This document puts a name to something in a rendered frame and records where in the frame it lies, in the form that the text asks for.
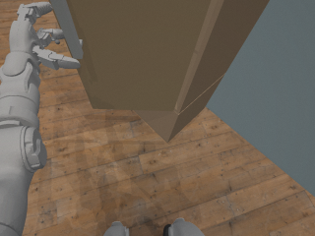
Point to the left robot shin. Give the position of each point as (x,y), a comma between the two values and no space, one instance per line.
(115,223)

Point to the right robot thigh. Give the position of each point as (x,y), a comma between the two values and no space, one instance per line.
(184,228)

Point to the robot left hand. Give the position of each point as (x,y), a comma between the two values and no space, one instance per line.
(23,38)

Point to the left robot upper arm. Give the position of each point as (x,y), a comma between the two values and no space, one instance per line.
(22,152)

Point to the cupboard door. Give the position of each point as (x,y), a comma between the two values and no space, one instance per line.
(136,53)

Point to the robot left forearm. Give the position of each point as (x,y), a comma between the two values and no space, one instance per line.
(19,94)

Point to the handle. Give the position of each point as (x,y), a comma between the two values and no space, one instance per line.
(66,23)

